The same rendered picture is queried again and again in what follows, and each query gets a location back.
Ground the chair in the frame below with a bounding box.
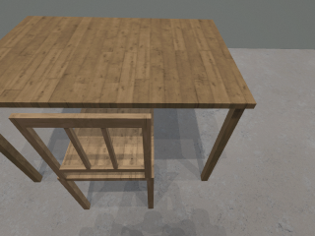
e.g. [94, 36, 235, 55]
[9, 108, 155, 209]

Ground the table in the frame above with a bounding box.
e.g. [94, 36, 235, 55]
[0, 16, 257, 183]

